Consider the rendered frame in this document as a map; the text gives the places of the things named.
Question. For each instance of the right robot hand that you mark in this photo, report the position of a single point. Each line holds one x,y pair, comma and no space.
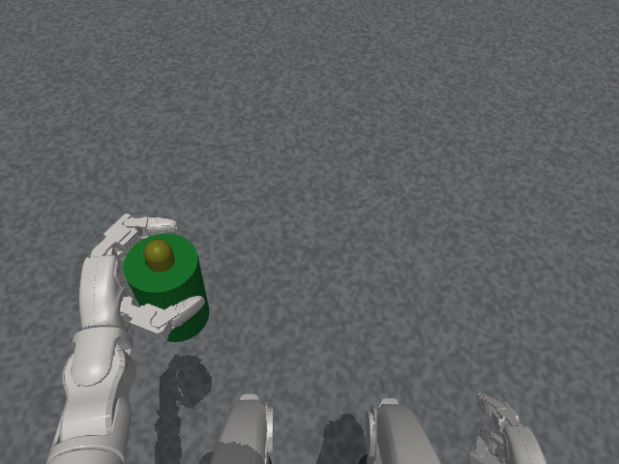
518,446

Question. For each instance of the bottle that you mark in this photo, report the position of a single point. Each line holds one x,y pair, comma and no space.
164,270

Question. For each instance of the left robot hand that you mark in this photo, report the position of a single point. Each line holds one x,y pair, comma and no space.
105,296

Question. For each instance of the left robot arm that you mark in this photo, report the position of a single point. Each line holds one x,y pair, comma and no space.
98,377

